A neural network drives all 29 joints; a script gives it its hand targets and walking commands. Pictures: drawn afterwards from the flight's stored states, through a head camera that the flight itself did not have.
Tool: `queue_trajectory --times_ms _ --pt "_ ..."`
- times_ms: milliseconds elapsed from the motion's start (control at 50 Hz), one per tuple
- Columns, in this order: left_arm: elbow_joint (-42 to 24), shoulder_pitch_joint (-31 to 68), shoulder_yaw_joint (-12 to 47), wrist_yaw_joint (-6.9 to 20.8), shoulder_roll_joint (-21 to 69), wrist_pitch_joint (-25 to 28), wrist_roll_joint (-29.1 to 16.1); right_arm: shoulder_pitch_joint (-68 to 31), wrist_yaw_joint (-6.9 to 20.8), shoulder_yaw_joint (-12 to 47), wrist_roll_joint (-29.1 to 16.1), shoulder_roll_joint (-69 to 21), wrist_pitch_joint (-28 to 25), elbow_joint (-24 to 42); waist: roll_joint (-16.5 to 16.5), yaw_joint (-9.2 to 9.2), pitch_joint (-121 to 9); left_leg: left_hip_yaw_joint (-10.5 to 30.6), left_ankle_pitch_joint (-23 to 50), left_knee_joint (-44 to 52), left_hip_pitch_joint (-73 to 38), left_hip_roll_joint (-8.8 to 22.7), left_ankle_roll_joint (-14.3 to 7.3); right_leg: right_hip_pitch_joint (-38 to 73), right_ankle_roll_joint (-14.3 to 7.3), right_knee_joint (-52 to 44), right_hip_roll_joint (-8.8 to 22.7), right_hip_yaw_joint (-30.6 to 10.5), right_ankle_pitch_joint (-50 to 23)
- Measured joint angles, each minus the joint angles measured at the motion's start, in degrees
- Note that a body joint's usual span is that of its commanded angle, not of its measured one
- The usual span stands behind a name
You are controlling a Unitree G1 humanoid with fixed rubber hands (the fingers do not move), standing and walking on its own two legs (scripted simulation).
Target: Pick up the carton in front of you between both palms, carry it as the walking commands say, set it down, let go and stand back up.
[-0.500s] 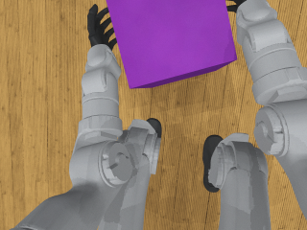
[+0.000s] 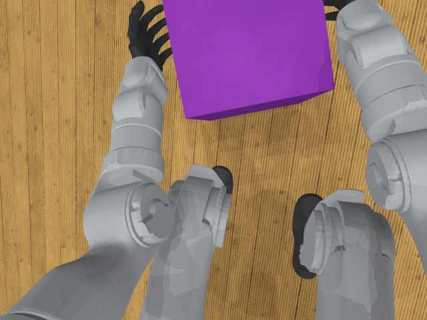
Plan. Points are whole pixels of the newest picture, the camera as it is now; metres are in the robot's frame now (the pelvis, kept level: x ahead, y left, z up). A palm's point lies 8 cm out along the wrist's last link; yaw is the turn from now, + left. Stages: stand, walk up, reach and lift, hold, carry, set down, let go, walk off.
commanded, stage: set down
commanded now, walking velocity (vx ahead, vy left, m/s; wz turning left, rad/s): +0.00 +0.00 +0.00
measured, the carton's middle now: (245, 55) +0.52 +0.06 -0.25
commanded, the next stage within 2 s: let go in 2.00 s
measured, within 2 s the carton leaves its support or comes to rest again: rests again in 0.38 s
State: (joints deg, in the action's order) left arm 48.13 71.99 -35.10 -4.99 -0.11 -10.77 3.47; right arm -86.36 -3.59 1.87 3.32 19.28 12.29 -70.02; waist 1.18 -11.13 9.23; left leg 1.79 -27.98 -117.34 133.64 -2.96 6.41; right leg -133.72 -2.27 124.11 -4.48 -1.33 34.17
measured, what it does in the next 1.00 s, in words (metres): stands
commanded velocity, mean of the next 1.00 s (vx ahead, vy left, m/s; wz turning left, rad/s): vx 0.00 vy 0.00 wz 0.00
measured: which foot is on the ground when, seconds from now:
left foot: down 0.00-1.00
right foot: down 0.00-1.00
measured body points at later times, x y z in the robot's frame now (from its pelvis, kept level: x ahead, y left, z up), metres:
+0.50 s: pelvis +0.00 +0.00 +0.00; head +0.36 -0.04 +0.26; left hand +0.50 +0.22 -0.16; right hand +0.57 -0.08 -0.19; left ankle +0.14 +0.14 -0.35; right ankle +0.09 -0.10 -0.35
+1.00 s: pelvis +0.00 +0.01 -0.01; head +0.37 -0.03 +0.24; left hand +0.47 +0.24 -0.19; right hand +0.59 -0.13 -0.19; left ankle +0.14 +0.14 -0.35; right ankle +0.09 -0.10 -0.35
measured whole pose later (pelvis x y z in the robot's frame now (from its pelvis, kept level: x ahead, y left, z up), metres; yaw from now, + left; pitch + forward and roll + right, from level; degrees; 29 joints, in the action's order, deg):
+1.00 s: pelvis +0.00 +0.01 -0.01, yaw +0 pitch +39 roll +6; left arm 59.1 70.2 -22.0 -7.7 -9.1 -0.3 -9.6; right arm -88.8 0.1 11.6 -9.5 30.2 5.3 -69.4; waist 2.0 -9.8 18.2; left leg -0.7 -28.7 -120.1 130.4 -2.4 4.5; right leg -130.1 -0.4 127.2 -4.5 -3.4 35.6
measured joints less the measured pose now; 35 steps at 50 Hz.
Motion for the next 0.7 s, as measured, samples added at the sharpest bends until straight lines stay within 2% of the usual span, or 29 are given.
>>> queue_trajectory --times_ms 360,540,700 --pt "2.60 0.37 -2.90 2.83 -2.60 0.92 2.82 -1.39 3.62 -4.78 4.50 -1.95 -1.05 -0.65 0.26 1.20 1.90 -0.27 -0.45 -0.63 -0.81 -0.23 0.10 0.75 -0.27 0.97 0.17 -0.22 0.66" --pt "4.62 0.81 -3.51 3.10 -4.55 1.41 2.89 -1.36 5.37 -7.64 7.20 -3.27 -2.10 0.58 1.08 2.10 3.60 -0.50 -0.64 -1.26 -1.44 -0.53 0.00 1.57 -0.16 1.74 0.43 -0.43 1.16" --pt "7.60 2.19 -2.80 2.55 -5.55 3.43 1.33 -1.82 5.85 -5.82 6.60 -2.31 -3.55 0.99 2.06 2.03 6.55 -0.86 -0.67 -2.19 -2.71 -0.69 -0.04 2.97 0.32 2.78 0.53 -0.81 1.43"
